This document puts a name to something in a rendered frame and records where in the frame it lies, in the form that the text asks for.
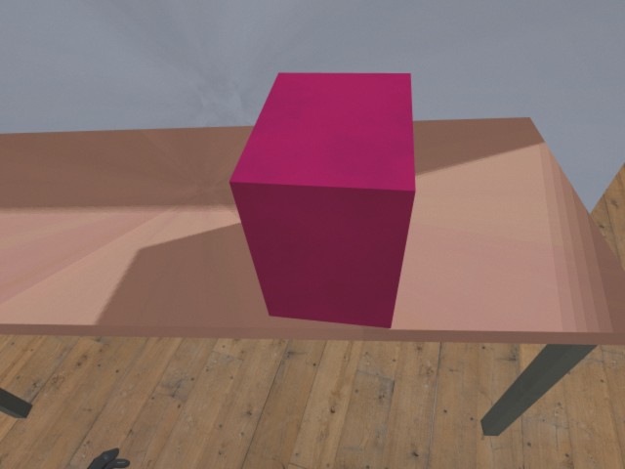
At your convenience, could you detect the carton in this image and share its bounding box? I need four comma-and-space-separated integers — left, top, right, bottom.
229, 73, 416, 328

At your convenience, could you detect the left robot hand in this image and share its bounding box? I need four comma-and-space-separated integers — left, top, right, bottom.
87, 448, 130, 469

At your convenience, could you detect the table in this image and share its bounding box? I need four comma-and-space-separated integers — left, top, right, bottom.
0, 117, 625, 436

